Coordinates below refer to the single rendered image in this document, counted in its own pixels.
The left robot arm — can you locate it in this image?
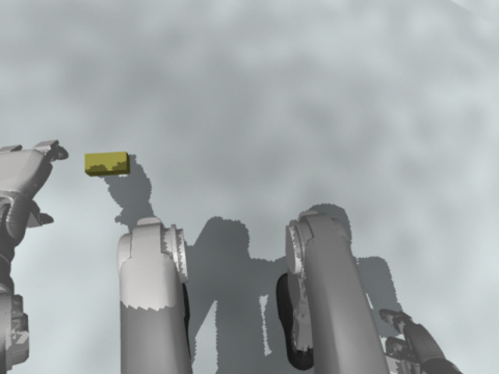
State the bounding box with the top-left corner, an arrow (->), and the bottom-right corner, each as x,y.
0,191 -> 31,374

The small box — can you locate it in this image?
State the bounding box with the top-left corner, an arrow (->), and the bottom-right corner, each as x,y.
85,151 -> 130,177

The right robot foot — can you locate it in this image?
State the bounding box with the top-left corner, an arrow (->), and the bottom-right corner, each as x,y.
276,273 -> 313,370

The right robot arm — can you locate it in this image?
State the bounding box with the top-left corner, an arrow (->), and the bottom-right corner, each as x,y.
419,358 -> 463,374

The left robot hand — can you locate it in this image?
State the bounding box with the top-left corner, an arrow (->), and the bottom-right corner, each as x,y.
0,140 -> 69,228

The right robot hand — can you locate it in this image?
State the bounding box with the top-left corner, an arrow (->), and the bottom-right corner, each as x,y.
379,309 -> 446,374

